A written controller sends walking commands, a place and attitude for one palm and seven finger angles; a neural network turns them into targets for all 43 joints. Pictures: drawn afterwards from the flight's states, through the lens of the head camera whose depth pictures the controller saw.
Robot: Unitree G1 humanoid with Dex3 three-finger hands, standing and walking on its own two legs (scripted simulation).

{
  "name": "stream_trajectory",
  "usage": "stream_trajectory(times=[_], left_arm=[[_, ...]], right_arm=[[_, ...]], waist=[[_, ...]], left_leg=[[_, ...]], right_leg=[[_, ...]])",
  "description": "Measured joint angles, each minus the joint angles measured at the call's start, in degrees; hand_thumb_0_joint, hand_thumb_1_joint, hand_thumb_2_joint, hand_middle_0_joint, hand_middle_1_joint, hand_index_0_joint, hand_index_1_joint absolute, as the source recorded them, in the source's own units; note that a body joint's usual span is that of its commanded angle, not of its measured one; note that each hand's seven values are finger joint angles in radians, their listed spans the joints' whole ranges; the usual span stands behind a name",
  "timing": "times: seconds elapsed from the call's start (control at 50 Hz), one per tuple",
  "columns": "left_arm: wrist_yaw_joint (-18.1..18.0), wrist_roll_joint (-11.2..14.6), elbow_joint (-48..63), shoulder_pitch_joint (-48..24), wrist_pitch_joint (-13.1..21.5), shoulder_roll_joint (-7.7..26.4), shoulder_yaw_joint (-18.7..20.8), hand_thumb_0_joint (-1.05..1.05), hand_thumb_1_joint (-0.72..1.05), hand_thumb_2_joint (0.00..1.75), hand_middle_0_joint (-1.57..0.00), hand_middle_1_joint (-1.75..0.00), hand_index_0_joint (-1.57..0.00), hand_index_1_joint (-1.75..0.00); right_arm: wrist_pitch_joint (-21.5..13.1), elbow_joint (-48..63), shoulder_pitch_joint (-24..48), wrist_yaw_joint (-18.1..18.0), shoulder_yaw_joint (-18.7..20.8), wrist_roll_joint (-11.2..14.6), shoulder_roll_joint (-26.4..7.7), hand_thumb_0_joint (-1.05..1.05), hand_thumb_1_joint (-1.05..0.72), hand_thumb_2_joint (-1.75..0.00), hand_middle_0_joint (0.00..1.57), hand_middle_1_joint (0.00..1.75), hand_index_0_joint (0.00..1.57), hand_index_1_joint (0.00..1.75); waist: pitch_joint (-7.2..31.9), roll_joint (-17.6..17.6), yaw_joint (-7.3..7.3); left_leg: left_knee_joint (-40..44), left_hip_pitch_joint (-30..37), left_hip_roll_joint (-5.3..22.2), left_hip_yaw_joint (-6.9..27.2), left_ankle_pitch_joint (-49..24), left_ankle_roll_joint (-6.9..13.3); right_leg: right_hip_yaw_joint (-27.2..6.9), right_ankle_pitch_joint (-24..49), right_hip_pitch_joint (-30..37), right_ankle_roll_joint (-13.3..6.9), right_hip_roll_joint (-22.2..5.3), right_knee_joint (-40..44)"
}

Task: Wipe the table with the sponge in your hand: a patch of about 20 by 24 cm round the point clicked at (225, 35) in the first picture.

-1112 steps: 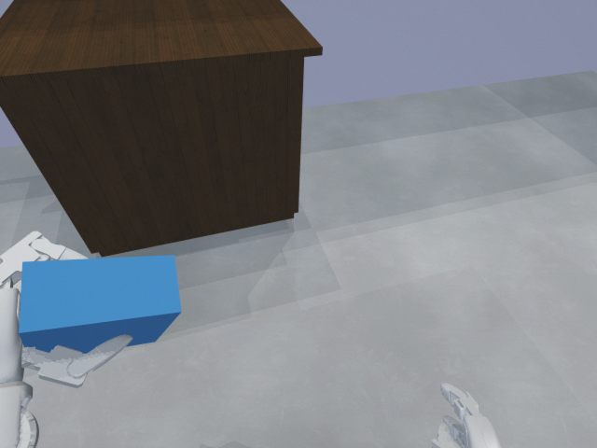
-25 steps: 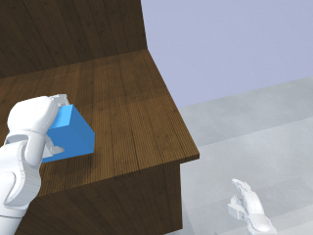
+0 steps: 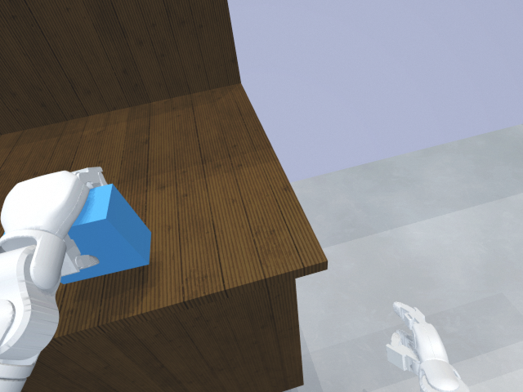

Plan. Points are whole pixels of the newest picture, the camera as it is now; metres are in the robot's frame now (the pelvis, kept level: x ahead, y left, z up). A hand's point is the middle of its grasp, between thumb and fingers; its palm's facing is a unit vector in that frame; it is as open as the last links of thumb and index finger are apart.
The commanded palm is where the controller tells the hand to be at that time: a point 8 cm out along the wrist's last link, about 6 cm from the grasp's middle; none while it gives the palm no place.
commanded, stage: lower the sponge onto the table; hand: left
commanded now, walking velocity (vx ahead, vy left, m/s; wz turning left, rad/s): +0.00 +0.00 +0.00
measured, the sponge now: (94, 244) +0.25 +0.29 +0.14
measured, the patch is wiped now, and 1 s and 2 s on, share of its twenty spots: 0.00 0.10 0.30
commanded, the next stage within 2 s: wipe forward along the first lane in 1.02 s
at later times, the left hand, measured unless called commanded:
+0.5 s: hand (80, 240) +0.24 +0.30 +0.16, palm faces +0.10 -0.05 -0.99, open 10.0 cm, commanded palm +0.20 +0.30 +0.23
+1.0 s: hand (91, 239) +0.25 +0.30 +0.15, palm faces +0.07 -0.04 -1.00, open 10.0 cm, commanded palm +0.22 +0.29 +0.21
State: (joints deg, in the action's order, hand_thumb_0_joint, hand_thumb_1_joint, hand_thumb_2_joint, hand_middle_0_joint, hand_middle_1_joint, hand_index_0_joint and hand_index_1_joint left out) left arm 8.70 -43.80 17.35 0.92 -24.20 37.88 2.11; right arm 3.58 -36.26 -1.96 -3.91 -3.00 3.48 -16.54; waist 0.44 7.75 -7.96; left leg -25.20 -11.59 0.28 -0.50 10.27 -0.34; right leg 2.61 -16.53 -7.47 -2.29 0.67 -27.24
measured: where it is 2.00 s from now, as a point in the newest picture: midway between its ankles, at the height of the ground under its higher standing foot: outside the picture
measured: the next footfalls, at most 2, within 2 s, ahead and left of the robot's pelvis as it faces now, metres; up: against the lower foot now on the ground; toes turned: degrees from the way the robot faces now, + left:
none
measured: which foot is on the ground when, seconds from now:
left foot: down 0.00-1.00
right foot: down 0.00-1.00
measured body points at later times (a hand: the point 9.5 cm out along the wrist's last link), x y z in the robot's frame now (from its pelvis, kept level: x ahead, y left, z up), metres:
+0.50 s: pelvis +0.00 +0.00 +0.00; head -0.02 -0.05 +0.45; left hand +0.23 +0.29 +0.22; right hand +0.25 -0.19 -0.08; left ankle +0.04 +0.13 -0.74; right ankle -0.02 -0.09 -0.74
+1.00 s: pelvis +0.00 +0.01 +0.00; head -0.01 -0.05 +0.45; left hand +0.24 +0.30 +0.20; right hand +0.25 -0.18 -0.09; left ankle +0.04 +0.13 -0.74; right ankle -0.02 -0.09 -0.74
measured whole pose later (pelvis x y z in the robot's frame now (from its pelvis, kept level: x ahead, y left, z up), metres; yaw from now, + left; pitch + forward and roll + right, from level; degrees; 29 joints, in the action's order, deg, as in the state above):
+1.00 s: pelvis +0.00 +0.01 +0.00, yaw +1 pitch -3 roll +0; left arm 5.5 -47.9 9.9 0.3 -21.3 33.5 -1.6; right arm 3.4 -37.5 -2.1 -3.5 -3.4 2.9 -15.4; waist -0.1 7.5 -7.5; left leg -24.1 -11.2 -0.2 -0.1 9.7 0.2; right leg 2.9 -15.6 -6.6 -1.8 0.3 -25.3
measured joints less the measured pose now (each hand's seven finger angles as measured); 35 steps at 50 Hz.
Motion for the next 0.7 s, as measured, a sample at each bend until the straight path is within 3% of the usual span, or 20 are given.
stream_trajectory(times=[0.7], left_arm=[[-2.28, -1.79, -4.26, 2.22, 3.67, -2.16, -1.19, -0.01, -0.49, 1.04, -0.73, -1.35, -0.75, -1.35]], right_arm=[[-0.52, -0.76, -0.72, -0.15, 0.01, -0.59, 0.63, 0.01, -0.90, -0.90, 0.20, 0.30, 0.20, 0.30]], waist=[[-0.81, -0.61, 0.45]], left_leg=[[0.00, 0.27, -0.13, 0.31, -0.13, 0.38]], right_leg=[[0.19, 0.70, 0.94, 0.34, -0.03, 1.21]])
